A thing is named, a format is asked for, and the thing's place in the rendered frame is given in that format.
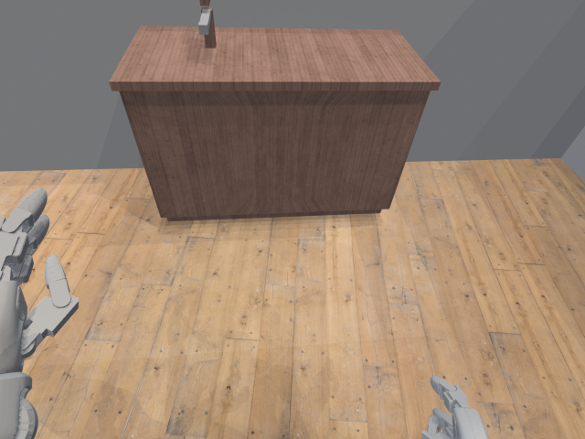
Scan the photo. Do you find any tap lever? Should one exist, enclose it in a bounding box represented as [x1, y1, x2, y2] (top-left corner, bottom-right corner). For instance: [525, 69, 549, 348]
[198, 9, 211, 35]

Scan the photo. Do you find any right robot hand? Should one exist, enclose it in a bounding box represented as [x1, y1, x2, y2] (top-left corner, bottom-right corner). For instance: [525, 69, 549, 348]
[422, 376, 490, 439]

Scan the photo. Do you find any counter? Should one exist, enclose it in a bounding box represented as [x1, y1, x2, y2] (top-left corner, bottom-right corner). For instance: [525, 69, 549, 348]
[109, 0, 441, 221]

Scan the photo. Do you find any robot left forearm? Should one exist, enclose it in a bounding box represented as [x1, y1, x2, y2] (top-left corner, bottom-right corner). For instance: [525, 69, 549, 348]
[0, 372, 38, 439]

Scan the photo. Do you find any left robot hand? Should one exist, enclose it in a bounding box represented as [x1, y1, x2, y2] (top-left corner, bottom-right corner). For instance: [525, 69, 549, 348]
[0, 187, 79, 374]

